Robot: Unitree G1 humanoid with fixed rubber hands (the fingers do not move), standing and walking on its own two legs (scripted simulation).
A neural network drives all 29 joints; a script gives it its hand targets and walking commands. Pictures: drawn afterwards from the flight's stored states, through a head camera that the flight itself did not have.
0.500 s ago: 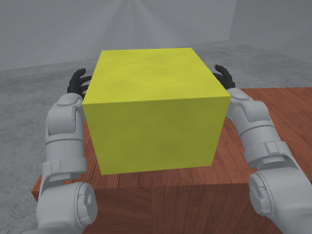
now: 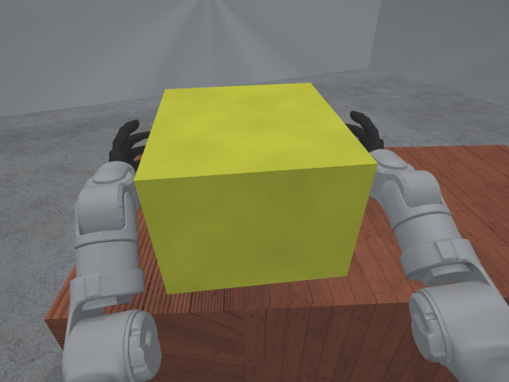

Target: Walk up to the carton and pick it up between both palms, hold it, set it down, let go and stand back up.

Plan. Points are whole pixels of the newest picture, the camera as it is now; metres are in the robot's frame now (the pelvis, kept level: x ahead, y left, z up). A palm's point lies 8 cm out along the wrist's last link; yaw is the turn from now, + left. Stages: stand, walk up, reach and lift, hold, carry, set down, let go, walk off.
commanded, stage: hold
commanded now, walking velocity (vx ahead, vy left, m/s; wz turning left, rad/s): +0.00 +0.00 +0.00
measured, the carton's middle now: (248, 174) +0.40 +0.00 +0.21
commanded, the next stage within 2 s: none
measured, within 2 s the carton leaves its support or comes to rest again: neither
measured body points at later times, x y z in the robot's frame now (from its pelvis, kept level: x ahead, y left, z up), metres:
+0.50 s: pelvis +0.00 +0.00 +0.00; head -0.09 +0.02 +0.44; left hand +0.37 +0.19 +0.26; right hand +0.37 -0.18 +0.26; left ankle +0.03 +0.11 -0.75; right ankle +0.00 -0.11 -0.75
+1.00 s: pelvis +0.00 +0.00 +0.00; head -0.09 +0.02 +0.44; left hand +0.38 +0.19 +0.26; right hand +0.37 -0.18 +0.26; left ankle +0.03 +0.11 -0.75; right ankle +0.00 -0.11 -0.75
